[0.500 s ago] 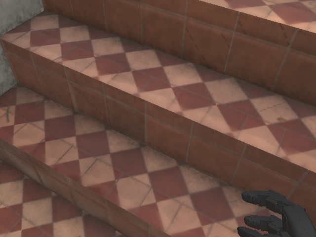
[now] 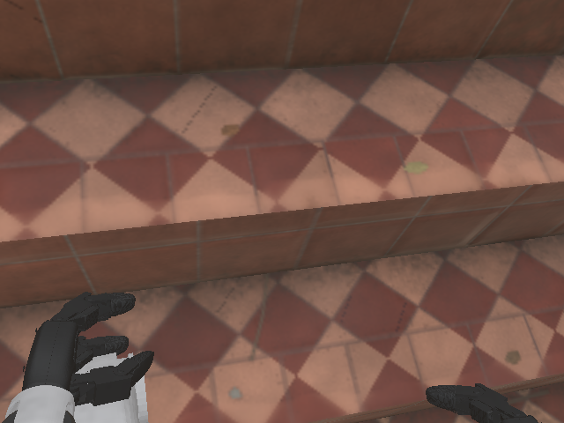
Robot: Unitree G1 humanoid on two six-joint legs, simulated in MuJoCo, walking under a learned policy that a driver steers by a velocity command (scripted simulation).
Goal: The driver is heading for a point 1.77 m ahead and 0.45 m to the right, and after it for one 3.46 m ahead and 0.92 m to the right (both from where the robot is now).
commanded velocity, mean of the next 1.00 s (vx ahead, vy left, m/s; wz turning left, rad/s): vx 1.00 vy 0.00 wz -0.57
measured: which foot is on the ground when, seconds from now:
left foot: up 0.00-0.02, down 0.04-0.36, up 0.38-0.58, down 0.60-0.92, up 0.94-1.00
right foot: down 0.00-0.06, up 0.08-0.38, down 0.40-0.56, up 0.58-0.96, down 0.98-1.00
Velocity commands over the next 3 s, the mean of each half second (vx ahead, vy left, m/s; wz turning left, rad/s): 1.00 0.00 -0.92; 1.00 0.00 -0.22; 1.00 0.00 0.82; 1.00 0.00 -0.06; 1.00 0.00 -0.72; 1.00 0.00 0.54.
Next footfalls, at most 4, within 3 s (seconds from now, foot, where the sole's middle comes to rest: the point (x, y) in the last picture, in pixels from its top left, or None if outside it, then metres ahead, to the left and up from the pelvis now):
0.04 left None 0.14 0.18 -0.57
0.40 right None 0.12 -0.16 -0.57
0.60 left None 0.03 0.03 -0.57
0.98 right None -0.19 -0.27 -0.79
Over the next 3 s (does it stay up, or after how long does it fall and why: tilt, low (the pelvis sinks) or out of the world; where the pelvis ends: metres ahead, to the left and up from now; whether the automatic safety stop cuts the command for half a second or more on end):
stays up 0.62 -0.29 0.63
